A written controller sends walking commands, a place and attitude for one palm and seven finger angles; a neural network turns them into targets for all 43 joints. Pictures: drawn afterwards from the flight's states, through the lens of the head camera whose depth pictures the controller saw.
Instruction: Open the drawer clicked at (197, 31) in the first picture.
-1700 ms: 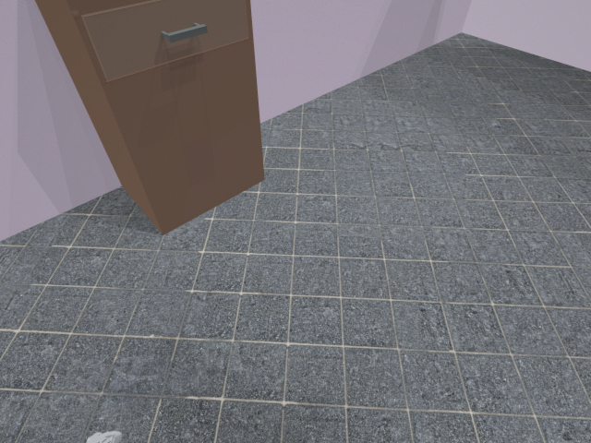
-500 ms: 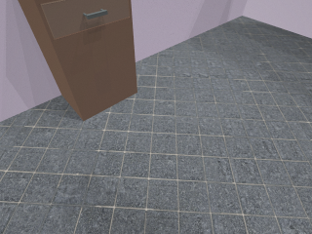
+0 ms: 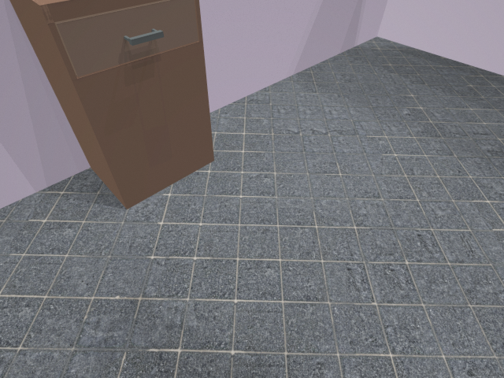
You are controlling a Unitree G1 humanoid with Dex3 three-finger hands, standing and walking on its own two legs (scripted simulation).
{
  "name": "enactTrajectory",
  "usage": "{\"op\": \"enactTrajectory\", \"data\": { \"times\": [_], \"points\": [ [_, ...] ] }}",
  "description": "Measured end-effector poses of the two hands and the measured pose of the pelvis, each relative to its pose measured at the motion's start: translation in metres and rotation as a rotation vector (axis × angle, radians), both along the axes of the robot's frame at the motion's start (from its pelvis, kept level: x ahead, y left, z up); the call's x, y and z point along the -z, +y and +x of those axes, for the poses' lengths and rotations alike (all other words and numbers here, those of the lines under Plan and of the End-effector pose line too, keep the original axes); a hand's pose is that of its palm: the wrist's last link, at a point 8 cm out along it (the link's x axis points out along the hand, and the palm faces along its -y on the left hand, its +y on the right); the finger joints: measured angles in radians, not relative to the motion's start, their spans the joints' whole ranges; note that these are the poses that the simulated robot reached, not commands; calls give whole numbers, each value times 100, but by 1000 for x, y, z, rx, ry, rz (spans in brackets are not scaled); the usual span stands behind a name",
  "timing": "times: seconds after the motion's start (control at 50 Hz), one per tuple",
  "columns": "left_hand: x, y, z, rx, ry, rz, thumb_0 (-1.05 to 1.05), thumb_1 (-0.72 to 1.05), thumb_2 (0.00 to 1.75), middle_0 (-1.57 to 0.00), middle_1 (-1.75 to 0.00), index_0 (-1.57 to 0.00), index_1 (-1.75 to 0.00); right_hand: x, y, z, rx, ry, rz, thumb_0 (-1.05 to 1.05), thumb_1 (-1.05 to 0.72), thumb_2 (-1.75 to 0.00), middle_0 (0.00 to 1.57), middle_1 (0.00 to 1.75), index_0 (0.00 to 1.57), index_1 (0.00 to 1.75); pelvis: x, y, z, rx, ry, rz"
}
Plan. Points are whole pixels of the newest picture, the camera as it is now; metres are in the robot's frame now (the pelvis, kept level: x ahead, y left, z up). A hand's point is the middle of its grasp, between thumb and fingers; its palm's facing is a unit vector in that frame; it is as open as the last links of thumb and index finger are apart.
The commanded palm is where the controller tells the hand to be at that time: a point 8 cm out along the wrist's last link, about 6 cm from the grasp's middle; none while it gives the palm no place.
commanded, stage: walk to a spot facing it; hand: left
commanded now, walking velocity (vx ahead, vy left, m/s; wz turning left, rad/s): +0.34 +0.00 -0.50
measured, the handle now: (143, 36) +1.24 +0.51 +0.05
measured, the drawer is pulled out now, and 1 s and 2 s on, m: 0.00 0.00 0.00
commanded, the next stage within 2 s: turn to face it in 1.86 s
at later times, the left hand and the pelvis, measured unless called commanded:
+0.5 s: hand out of the picture +0.11 +0.11 -0.16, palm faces -0.13 -0.98 -0.16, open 7.4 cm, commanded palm none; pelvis +0.15 -0.05 +0.00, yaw -12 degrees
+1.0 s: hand (211, 232) +0.50 +0.14 -0.17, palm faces -0.27 -0.95 -0.16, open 7.4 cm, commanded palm none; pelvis +0.39 -0.02 +0.00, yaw -20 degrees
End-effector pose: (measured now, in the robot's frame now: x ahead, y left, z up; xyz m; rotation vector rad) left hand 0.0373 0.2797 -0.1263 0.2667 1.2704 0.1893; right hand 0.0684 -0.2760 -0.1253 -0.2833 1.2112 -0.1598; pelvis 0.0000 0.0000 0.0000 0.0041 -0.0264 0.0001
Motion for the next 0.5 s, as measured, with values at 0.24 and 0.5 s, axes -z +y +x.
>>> {"op": "enactTrajectory", "data": {
  "times": [0.24,0.5],
  "points": [
    [22,-68,40,65,76,-68,0,91,89,-20,-30,-20,-30,45,-6,-61,204,196,105,1,-90,-90,20,30,20,30,22,-36,56,112,6,7],
    [8,-117,77,76,225,-129,0,90,89,-20,-30,-20,-30,12,-21,100,248,-36,124,1,-91,-90,20,29,20,30,-1,-51,149,205,26,4]
  ]
}}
